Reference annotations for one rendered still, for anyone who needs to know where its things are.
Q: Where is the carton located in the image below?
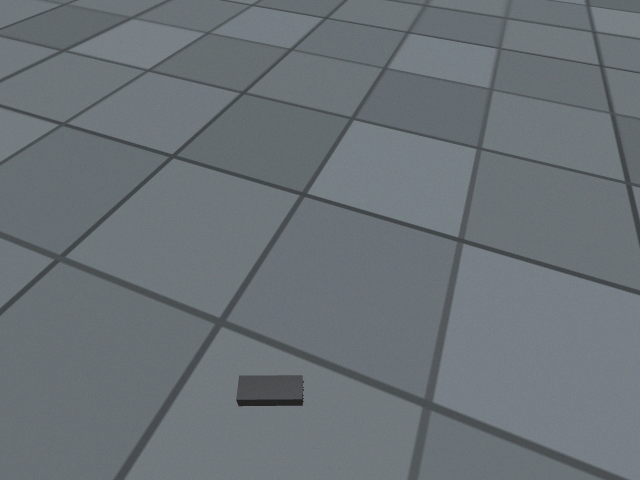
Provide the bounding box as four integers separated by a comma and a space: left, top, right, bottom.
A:
236, 375, 303, 406

